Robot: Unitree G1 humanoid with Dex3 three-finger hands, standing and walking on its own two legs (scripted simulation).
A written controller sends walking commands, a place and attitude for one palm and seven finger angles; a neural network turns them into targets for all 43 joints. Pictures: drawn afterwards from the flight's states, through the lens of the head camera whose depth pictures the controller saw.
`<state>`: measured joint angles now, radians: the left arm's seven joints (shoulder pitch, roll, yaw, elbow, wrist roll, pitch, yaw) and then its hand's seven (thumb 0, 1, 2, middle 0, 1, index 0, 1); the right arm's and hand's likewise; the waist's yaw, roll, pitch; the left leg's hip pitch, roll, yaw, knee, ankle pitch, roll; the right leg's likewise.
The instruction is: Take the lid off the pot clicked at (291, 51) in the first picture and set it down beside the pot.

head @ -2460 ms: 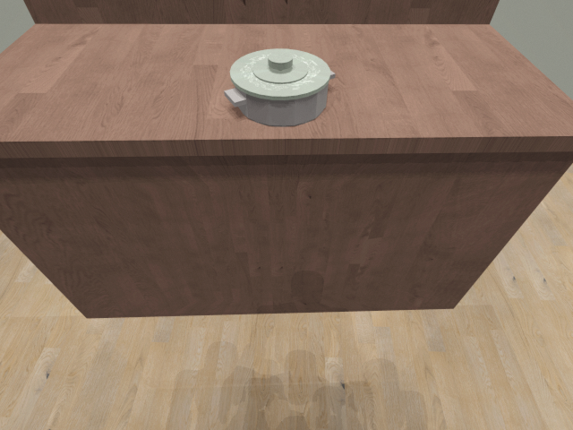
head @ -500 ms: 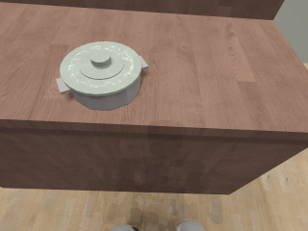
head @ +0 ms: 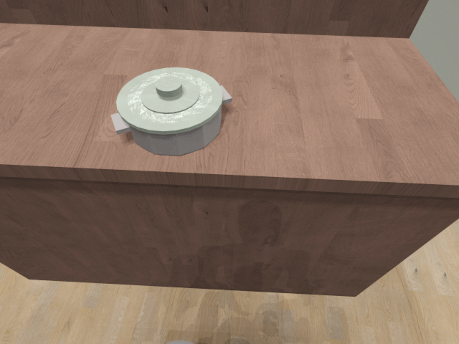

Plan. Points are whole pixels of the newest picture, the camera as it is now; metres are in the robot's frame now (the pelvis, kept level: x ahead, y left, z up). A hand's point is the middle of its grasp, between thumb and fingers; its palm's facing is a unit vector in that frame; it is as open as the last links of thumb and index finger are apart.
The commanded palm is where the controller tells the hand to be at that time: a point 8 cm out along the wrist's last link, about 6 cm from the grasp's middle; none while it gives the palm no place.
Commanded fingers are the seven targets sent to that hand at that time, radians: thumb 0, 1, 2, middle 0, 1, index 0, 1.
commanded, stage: come to a stop and stand still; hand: left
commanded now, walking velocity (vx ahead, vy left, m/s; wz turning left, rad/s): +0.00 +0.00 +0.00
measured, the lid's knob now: (168, 86) +0.53 +0.18 +0.16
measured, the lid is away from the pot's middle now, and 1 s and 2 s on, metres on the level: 0.00 0.00 0.00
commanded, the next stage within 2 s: look again from close up in 0.64 s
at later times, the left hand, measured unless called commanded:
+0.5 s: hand out of the picture -0.01 +0.24 -0.17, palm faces +0.02 -0.98 -0.21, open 7.4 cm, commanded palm none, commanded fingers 0.00 0.90 0.90 -0.20 -0.30 -0.20 -0.30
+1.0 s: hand out of the picture -0.03 +0.23 -0.17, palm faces +0.02 -0.97 -0.22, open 7.3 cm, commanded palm none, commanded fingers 0.00 0.90 0.90 -0.20 -0.30 -0.20 -0.30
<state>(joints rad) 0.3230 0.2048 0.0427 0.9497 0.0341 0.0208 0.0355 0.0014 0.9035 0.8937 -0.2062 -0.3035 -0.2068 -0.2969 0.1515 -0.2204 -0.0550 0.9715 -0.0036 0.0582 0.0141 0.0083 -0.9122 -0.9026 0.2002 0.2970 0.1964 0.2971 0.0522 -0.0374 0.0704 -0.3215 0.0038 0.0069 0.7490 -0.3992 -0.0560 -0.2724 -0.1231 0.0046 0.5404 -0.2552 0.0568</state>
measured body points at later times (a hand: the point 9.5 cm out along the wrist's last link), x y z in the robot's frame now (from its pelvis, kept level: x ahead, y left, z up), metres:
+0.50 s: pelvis -0.03 +0.06 +0.00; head -0.01 +0.06 +0.45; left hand -0.01 +0.29 -0.15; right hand -0.02 -0.16 -0.16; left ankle -0.01 +0.14 -0.74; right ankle -0.06 -0.06 -0.74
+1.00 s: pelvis -0.03 +0.06 +0.00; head -0.03 +0.05 +0.45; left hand -0.03 +0.28 -0.15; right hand -0.01 -0.17 -0.16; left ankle -0.01 +0.14 -0.74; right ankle -0.06 -0.06 -0.74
